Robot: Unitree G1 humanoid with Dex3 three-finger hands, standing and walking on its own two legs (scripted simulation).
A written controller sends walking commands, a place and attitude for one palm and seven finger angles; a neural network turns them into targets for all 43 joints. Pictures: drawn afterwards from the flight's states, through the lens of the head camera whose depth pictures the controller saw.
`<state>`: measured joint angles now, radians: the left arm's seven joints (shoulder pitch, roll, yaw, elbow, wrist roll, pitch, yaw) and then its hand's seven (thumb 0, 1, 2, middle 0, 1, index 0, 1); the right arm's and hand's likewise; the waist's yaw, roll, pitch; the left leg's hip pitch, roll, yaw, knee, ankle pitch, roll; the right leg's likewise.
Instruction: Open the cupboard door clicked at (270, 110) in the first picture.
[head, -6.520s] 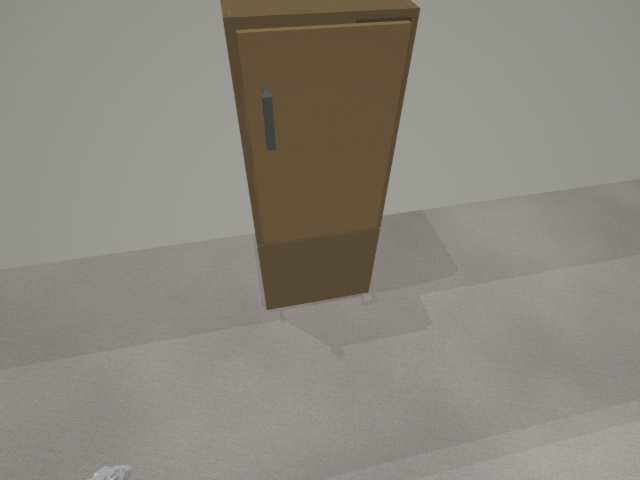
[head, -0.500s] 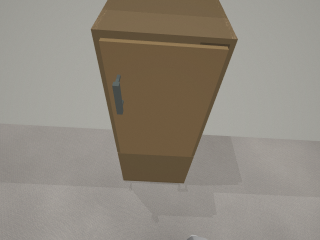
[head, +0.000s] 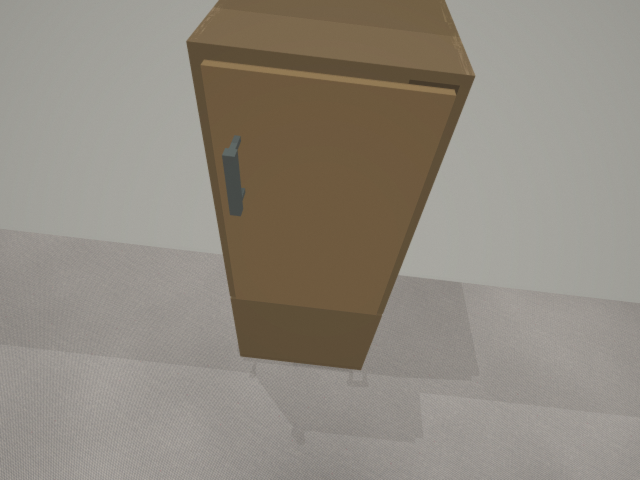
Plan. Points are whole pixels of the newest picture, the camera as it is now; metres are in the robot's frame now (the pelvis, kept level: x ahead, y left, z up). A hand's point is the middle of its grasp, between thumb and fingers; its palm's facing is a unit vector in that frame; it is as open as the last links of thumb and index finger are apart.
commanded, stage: come to a stop and stand still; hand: left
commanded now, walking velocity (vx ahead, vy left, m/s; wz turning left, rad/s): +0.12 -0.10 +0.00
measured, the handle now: (236, 176) +0.55 +0.18 +0.05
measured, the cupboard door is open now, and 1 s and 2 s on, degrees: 0 0 0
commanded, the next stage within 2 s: look again from close up in 0.80 s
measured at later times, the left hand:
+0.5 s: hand out of the picture -0.02 +0.14 -0.16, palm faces -0.02 -0.98 -0.18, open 7.3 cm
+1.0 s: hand out of the picture -0.03 +0.13 -0.16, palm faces +0.03 -0.98 -0.17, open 7.3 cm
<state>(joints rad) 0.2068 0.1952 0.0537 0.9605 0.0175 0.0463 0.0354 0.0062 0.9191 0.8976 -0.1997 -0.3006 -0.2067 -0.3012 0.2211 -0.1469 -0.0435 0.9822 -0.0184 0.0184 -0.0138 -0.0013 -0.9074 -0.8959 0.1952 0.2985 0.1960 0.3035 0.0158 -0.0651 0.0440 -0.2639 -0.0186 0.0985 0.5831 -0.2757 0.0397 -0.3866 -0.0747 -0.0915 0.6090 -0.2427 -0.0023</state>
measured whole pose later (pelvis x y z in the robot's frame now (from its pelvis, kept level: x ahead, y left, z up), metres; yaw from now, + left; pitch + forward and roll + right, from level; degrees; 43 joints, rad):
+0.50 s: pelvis -0.01 -0.02 +0.01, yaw +0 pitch +0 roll +0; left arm 0.34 0.13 -0.01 1.06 0.02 0.01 0.04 0.02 0.93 0.90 -0.20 -0.30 -0.20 -0.30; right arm 0.37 -0.12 -0.01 1.07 -0.03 0.01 -0.03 0.00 -0.91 -0.90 0.20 0.30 0.20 0.30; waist -0.04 0.01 0.01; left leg -0.30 0.01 0.09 0.53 -0.23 0.03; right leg -0.19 0.01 -0.05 0.52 -0.34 -0.03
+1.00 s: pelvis -0.02 -0.03 +0.01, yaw -1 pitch -3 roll +0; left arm 0.38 0.14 -0.02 1.05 0.01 -0.01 0.05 0.01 0.91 0.90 -0.20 -0.30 -0.20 -0.30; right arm 0.27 -0.16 -0.01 1.07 -0.01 0.01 -0.03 0.00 -0.92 -0.90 0.20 0.30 0.20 0.30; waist 0.00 -0.01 0.00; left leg -0.22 0.04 0.08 0.49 -0.21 0.01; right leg -0.10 0.04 -0.05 0.45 -0.29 -0.05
